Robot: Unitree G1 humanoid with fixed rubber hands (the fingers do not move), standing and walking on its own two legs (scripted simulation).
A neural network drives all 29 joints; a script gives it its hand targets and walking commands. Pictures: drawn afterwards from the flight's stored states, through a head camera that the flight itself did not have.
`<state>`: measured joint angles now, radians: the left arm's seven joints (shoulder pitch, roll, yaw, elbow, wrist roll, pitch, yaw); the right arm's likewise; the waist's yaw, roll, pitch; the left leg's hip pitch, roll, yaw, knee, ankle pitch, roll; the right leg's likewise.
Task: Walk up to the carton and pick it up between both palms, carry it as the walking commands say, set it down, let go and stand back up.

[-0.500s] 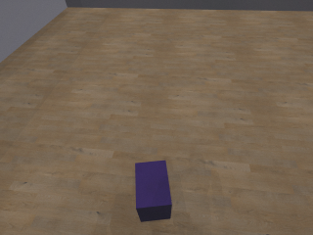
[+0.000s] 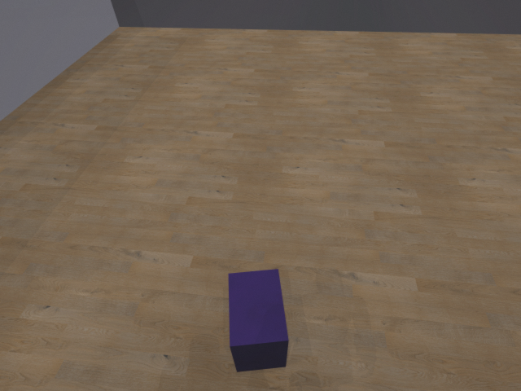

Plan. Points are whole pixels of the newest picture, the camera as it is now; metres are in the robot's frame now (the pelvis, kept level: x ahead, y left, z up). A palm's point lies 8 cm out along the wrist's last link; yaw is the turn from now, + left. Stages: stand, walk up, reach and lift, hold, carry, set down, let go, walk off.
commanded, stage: walk up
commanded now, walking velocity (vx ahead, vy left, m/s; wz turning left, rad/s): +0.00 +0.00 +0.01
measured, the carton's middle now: (257, 320) +0.50 +0.03 -0.64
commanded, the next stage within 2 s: none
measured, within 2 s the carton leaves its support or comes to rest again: neither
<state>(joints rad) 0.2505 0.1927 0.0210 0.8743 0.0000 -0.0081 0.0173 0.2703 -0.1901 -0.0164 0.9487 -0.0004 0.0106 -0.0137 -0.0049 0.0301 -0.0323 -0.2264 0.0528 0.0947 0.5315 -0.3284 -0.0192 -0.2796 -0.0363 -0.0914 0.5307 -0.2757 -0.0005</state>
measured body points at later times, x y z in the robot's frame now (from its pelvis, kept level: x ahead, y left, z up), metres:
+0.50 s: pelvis +0.08 -0.01 -0.01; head +0.09 -0.02 +0.44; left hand +0.15 +0.24 -0.13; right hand +0.05 -0.24 -0.16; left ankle -0.03 +0.12 -0.72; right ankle +0.04 -0.11 -0.74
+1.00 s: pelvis +0.11 +0.03 -0.01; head +0.11 +0.01 +0.44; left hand +0.14 +0.27 -0.14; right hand +0.19 -0.21 -0.16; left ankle +0.12 +0.13 -0.73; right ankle +0.05 -0.08 -0.74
